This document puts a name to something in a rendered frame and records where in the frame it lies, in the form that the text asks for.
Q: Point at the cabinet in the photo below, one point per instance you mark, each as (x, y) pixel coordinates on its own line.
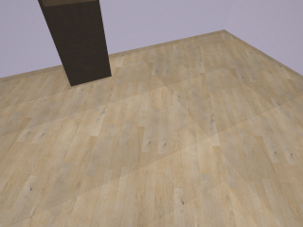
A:
(78, 33)

